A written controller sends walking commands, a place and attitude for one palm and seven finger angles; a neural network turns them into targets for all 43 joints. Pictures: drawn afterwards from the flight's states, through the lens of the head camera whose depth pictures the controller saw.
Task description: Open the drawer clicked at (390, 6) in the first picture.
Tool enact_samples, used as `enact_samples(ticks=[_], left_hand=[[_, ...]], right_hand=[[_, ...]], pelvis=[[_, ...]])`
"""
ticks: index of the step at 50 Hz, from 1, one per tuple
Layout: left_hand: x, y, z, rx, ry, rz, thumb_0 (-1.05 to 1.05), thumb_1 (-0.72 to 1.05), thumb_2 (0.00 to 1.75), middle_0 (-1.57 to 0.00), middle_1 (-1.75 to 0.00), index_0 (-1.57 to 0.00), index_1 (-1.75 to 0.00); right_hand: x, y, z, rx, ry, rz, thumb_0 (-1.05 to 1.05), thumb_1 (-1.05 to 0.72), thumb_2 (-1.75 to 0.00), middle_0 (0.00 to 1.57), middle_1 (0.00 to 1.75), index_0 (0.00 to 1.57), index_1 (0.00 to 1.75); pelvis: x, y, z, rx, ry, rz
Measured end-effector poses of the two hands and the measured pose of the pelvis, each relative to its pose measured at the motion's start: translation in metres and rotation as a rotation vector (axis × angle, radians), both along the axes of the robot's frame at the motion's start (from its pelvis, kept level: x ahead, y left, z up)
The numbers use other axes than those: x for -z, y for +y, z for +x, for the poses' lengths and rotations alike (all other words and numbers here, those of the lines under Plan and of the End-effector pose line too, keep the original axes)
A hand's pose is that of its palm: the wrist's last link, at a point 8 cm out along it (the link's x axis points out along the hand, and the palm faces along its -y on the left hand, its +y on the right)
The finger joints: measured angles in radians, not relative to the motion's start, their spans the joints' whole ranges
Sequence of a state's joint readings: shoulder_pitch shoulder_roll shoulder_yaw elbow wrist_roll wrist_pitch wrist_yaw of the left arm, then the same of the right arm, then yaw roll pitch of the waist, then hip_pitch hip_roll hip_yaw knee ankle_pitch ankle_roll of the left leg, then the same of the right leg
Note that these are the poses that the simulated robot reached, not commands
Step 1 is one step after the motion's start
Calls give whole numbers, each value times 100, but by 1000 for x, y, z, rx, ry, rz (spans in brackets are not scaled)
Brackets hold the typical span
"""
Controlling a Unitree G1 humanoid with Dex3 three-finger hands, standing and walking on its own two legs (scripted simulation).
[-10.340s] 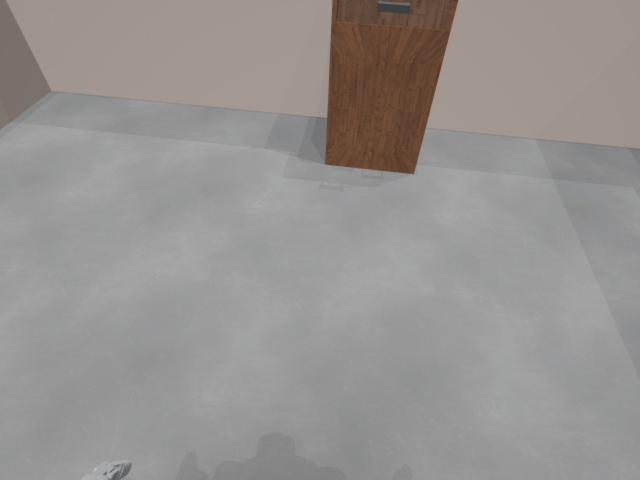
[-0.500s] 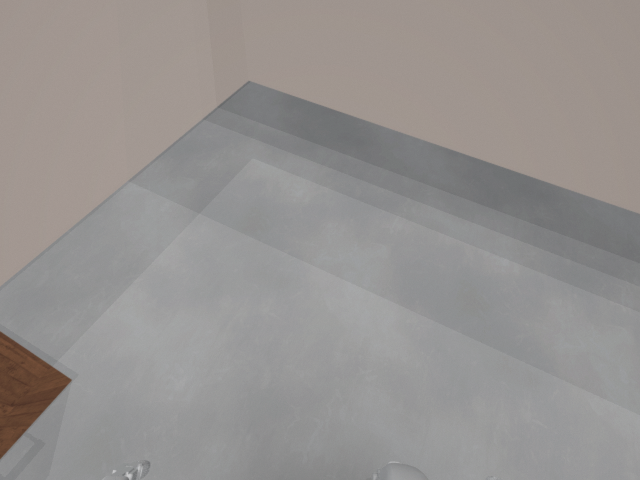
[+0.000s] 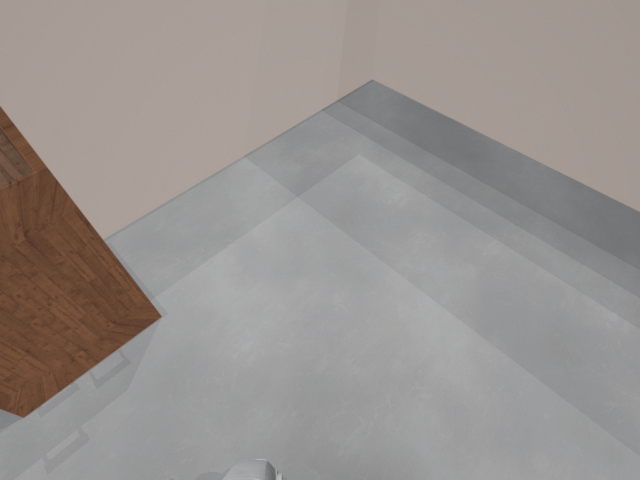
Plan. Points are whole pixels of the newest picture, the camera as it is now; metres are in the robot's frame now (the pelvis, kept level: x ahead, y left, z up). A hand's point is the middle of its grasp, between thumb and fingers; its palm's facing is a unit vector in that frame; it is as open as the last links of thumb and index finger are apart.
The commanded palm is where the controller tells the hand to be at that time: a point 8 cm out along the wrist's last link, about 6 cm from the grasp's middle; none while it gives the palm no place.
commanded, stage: turn to face it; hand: left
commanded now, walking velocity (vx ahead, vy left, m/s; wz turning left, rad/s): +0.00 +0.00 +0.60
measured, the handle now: out of the picture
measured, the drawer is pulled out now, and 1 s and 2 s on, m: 0.00 0.00 0.00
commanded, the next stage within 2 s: take the last steps up to it in 1.12 s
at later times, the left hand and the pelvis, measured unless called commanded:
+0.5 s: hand out of the picture +0.06 +0.27 -0.15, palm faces +0.27 -0.93 -0.26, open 7.4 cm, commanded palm none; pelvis +0.00 +0.03 +0.00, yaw +16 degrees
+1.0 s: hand out of the picture -0.08 +0.19 -0.16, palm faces +0.55 -0.79 -0.27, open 7.4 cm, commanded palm none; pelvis -0.01 -0.01 +0.00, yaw +34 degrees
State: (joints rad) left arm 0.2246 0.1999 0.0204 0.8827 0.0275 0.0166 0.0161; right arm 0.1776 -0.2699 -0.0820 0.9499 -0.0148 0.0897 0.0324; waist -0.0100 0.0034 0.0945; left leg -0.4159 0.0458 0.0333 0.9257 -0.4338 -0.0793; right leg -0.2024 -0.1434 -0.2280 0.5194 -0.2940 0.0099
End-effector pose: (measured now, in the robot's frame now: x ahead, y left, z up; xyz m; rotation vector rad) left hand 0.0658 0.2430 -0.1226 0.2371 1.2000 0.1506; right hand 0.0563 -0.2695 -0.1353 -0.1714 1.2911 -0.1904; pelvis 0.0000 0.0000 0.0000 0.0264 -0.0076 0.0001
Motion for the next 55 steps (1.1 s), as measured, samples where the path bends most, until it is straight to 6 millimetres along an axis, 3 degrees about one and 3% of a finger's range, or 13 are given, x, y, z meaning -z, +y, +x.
enact_samples(ticks=[8, 11, 16, 24, 29, 33, 40, 45, 49, 55], left_hand=[[37, 60, -61, -173, 110, -17, 1, 90, 90, -21, -30, -21, -30], [31, 72, -66, -206, 114, -15, 1, 91, 90, -20, -30, -20, -30], [16, 81, -56, -235, 37, -16, 1, 91, 90, -20, -30, -20, -30], [0, 74, -34, -274, -71, 6, 1, 91, 90, -20, -30, -20, -30], [-9, 54, -23, -292, -126, 29, 1, 91, 90, -20, -30, -20, -30], [-14, 33, -30, -322, -163, 63, 1, 91, 90, -20, -30, -20, -30], [-24, 3, -81, -441, -104, 69, 1, 90, 90, -21, -30, -21, -30], [-17, -12, -122, -538, -54, 48, 1, 90, 90, -21, -30, -21, -30], [-5, -21, -163, -612, 11, 13, 1, 90, 90, -21, -30, -21, -30], [25, -24, -235, -727, 127, -55, 1, 90, 90, -21, -30, -21, -30]], right_hand=[[-12, 49, 67, -181, -126, -63, 1, -90, -90, 19, 30, 19, 30], [-23, 63, 74, -213, -145, -72, 1, -90, -90, 20, 30, 20, 30], [-28, 79, 75, -254, -132, -59, 1, -90, -90, 20, 30, 20, 30], [-17, 79, 66, -292, -76, -16, 1, -90, -90, 20, 30, 20, 30], [-1, 60, 60, -309, -24, 7, 1, -90, -90, 20, 30, 20, 30], [16, 40, 64, -329, 4, 27, 1, -90, -90, 20, 30, 20, 30], [13, 27, 88, -419, 22, 33, 1, -90, -90, 20, 30, 20, 30], [9, 37, 108, -505, 31, 17, 1, -91, -90, 19, 30, 19, 30], [4, 64, 130, -587, 7, 4, 1, -91, -90, 19, 30, 19, 30], [-4, 130, 159, -718, -117, -4, 1, -91, -90, 19, 30, 19, 30]], pelvis=[[16, 34, -2, -98, 9, -27], [8, 40, -3, -124, 10, -46], [-2, 46, -4, -178, 10, -59], [-3, 35, -4, -270, 17, -51], [1, 16, -3, -332, 26, -41], [8, -3, -2, -382, 19, -31], [-2, -16, 1, -486, -7, 9], [-3, -17, 0, -551, -9, 17], [-1, -11, -6, -588, -5, 13], [12, 12, -22, -637, -5, -26]])
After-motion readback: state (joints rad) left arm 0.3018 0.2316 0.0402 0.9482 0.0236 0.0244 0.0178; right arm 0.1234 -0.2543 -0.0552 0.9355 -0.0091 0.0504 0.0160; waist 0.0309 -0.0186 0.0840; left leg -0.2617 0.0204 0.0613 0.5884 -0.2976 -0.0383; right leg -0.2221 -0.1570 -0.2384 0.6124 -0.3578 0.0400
